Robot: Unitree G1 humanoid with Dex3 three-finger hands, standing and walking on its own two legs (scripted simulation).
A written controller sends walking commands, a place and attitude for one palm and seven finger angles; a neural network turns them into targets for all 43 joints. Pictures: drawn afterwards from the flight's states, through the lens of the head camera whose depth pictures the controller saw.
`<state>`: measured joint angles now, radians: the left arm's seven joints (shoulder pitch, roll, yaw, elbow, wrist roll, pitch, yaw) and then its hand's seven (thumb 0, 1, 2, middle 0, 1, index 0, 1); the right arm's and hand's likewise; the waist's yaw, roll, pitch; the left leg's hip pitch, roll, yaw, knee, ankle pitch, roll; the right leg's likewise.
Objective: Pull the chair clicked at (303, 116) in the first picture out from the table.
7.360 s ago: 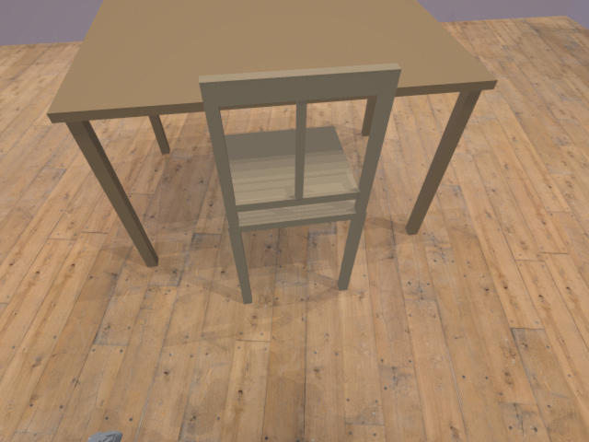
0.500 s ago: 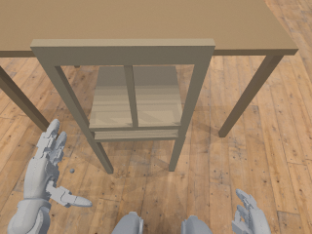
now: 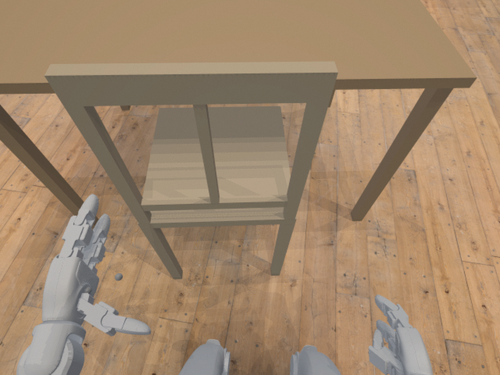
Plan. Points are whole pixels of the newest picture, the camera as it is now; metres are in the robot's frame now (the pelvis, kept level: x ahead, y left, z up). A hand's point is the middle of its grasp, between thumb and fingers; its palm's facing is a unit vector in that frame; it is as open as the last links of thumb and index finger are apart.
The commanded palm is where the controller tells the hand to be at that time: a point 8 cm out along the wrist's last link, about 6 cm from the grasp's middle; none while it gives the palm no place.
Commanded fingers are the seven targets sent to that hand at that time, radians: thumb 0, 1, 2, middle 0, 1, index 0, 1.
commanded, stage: aim the fingers beside a spindle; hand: left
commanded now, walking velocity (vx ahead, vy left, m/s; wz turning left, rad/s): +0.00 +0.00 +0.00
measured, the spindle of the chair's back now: (208, 160) +0.49 +0.12 +0.01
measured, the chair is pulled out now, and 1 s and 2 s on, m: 0.00 0.00 0.00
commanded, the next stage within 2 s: push the fingers through the gap in 2.00 s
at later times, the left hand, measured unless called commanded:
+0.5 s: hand (162, 257) +0.28 +0.16 +0.02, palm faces +0.07 -1.00 -0.04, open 16.9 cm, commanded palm +0.26 +0.21 +0.03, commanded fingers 0.00 -0.50 0.30 -0.06 -0.08 -0.06 -0.08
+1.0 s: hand (195, 252) +0.30 +0.11 +0.00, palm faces +0.04 -1.00 -0.01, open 16.9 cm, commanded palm +0.28 +0.16 +0.01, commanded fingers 0.00 -0.50 0.30 -0.06 -0.08 -0.06 -0.08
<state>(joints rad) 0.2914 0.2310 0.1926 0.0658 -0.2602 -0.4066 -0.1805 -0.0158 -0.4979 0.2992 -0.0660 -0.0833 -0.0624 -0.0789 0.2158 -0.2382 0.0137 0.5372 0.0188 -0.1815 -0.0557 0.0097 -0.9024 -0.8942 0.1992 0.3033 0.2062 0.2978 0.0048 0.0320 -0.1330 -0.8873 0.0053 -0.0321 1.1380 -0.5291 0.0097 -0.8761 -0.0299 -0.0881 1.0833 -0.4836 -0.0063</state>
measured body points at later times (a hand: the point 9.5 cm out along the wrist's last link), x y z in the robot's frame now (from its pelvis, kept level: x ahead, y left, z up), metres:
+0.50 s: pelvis +0.00 -0.01 -0.01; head +0.09 +0.00 +0.43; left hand +0.27 +0.21 +0.03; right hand +0.17 -0.24 -0.11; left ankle +0.01 +0.11 -0.66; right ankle +0.02 -0.12 -0.66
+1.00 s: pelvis +0.00 +0.00 -0.02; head +0.10 +0.00 +0.41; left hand +0.29 +0.17 +0.01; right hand +0.17 -0.24 -0.13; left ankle +0.01 +0.11 -0.66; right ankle +0.02 -0.12 -0.66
